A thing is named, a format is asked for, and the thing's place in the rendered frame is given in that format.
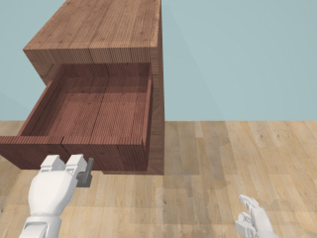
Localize cabinet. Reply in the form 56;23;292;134
23;0;165;176

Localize drawer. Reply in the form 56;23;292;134
0;62;154;172

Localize left robot forearm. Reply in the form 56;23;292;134
19;214;62;238

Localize robot left hand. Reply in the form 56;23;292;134
28;154;87;216

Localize handle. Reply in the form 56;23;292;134
76;158;94;187

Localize robot right hand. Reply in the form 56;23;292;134
235;194;273;238

